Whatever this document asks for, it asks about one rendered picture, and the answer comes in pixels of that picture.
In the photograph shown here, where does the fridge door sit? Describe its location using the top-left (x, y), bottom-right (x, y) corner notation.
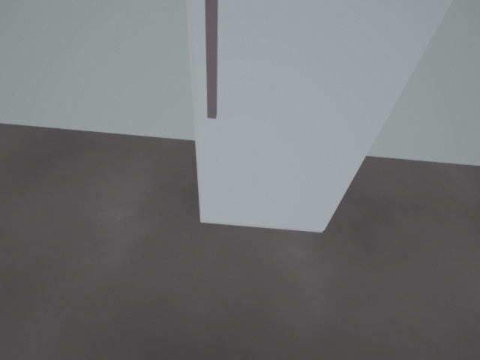
top-left (191, 0), bottom-right (453, 231)

